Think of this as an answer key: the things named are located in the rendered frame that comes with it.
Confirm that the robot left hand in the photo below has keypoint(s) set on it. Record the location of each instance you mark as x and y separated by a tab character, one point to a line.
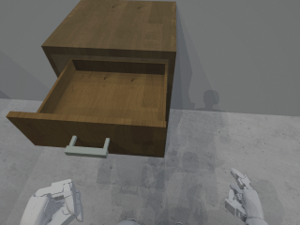
45	205

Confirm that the robot right hand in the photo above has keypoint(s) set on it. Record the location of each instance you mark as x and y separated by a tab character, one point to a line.
247	204

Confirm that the cabinet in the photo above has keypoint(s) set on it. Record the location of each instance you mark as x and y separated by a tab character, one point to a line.
120	30

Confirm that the drawer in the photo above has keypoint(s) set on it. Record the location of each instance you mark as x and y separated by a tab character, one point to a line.
95	99

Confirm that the handle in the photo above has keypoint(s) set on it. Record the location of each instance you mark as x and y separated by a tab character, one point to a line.
89	152

